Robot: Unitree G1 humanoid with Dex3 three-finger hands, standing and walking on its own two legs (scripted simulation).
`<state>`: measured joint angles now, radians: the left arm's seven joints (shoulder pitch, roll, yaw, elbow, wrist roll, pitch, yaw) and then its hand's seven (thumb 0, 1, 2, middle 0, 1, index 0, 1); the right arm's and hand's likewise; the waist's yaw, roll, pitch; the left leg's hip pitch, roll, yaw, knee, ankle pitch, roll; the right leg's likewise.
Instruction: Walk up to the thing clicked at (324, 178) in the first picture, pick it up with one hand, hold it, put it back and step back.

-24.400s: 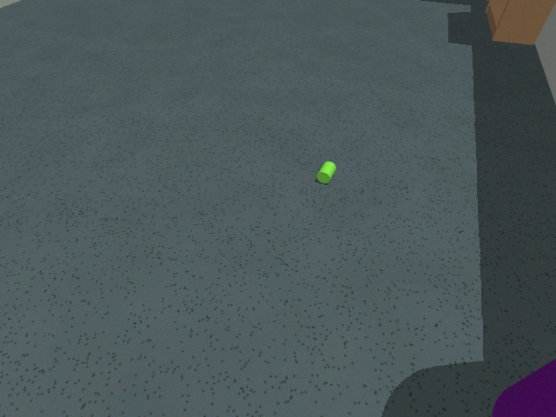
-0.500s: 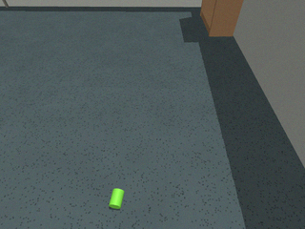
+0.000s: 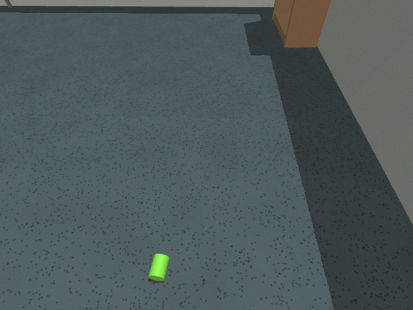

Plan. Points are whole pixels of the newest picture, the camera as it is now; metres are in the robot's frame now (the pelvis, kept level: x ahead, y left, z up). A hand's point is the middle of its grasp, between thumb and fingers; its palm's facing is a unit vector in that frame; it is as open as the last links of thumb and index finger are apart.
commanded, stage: stand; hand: left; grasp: from above
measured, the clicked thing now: (159, 267) +0.47 +0.26 -0.74
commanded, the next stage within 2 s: rise first in 0.12 s
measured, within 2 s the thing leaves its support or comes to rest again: neither
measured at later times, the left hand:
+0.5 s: hand out of the picture +0.17 +0.25 -0.17, palm faces -0.02 -0.94 -0.35, open 9.7 cm
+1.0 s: hand out of the picture +0.15 +0.27 -0.22, palm faces -0.13 -0.89 -0.44, open 14.2 cm
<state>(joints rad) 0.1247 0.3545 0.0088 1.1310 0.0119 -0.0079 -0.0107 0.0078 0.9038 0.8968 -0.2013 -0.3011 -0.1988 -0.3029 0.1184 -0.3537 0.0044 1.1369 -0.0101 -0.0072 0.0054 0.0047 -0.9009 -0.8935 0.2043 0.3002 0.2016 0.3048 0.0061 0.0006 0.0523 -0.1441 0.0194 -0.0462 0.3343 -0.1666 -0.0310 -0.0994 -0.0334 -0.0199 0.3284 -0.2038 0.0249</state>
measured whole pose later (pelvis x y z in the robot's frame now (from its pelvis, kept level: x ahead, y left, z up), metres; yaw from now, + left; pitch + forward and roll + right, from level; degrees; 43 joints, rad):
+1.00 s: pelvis +0.00 +0.01 -0.08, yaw -2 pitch +16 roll -2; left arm 0.20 0.31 0.14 0.51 0.21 0.28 0.00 0.00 -0.56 0.99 -0.13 -1.00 -0.11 -1.01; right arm 0.20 -0.23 -0.03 0.58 0.01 -0.11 -0.03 0.01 -0.94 -0.90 0.20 0.30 0.20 0.30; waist -0.02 0.01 -0.11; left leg -0.84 0.03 -0.05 1.07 -0.50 -0.02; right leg -0.78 -0.01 0.00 1.02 -0.51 0.04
